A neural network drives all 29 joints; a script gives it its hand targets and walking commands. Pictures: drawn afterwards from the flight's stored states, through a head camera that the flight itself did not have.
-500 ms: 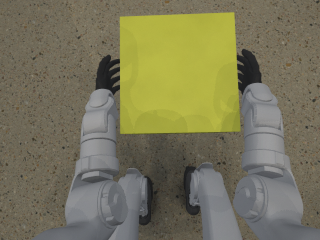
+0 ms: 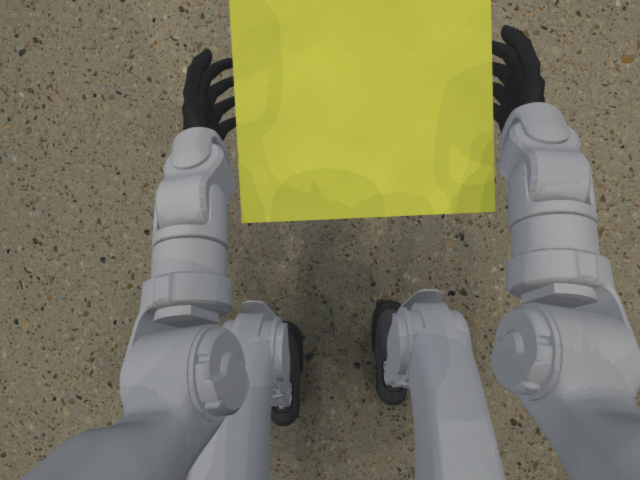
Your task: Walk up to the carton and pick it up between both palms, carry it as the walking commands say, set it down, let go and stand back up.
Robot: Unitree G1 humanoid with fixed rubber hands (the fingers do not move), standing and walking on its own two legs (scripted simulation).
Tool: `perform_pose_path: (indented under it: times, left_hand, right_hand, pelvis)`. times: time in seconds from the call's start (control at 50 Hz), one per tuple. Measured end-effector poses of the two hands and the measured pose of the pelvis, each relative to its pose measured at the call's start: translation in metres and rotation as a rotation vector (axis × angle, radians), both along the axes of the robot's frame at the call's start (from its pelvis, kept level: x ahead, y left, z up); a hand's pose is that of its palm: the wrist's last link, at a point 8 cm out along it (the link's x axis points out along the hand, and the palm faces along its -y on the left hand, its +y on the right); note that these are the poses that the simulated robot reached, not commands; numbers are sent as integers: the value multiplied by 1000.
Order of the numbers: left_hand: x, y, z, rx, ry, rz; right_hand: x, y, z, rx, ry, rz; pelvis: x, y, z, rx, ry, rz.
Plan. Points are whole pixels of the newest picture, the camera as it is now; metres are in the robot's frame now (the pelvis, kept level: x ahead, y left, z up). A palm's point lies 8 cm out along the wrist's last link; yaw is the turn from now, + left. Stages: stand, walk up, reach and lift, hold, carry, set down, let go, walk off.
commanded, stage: set down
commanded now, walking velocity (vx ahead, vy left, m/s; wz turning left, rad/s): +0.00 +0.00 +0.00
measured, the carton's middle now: (354, 118) +0.53 -0.05 -0.18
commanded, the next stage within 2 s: none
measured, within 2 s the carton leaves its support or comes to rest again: rests again in 1.38 s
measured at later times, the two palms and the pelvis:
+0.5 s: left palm (232, 136) +0.52 +0.11 -0.18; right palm (488, 114) +0.52 -0.23 -0.19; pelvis -0.01 +0.00 -0.06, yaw +1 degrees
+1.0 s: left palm (250, 143) +0.54 +0.10 -0.27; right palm (469, 124) +0.54 -0.23 -0.27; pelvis -0.01 +0.00 -0.11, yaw +1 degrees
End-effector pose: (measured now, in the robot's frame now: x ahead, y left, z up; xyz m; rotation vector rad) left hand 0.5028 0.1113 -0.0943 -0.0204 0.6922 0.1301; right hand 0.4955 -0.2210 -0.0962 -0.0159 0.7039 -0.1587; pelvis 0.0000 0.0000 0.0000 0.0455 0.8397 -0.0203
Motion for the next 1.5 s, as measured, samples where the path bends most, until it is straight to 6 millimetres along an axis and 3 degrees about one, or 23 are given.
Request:
perform_pose_path:
  times: [0.98, 1.5]
  left_hand:
    - [34, -10, -174, 23, 40, -7]
    - [36, -7, -186, 31, 57, -24]
  right_hand:
    - [42, -11, -175, -42, 63, 70]
    - [43, -11, -186, -14, 66, 93]
  pelvis:
    - [-10, -1, -109, 9, -112, 8]
    - [-16, -2, -125, 10, -192, 12]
